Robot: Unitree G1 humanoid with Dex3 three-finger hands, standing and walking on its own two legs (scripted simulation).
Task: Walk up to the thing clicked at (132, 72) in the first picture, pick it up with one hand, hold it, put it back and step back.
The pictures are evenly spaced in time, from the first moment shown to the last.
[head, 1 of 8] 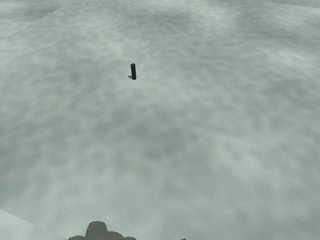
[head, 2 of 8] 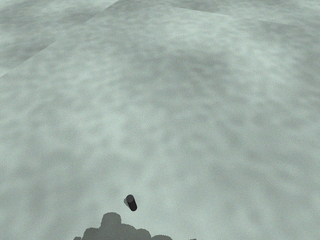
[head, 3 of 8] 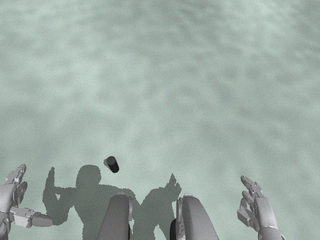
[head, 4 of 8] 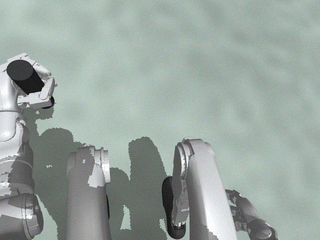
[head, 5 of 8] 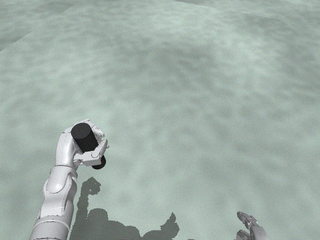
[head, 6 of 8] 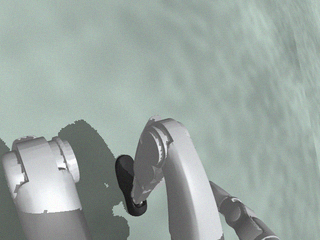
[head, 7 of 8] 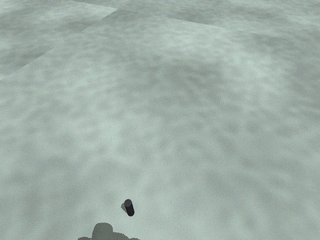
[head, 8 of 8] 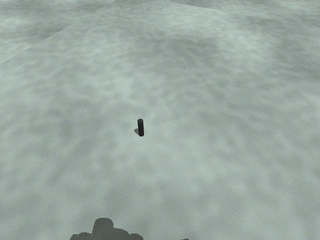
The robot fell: no
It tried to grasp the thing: yes
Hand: left
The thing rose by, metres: 0.70
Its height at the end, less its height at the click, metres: +0.00
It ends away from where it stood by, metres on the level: 0.01
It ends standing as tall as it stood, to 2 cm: yes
